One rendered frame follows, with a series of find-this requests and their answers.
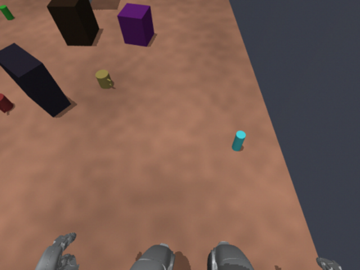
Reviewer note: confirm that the left robot hand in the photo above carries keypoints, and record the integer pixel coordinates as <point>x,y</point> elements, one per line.
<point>52,258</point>

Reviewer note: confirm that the right robot hand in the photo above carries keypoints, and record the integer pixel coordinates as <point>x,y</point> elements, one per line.
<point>327,264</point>

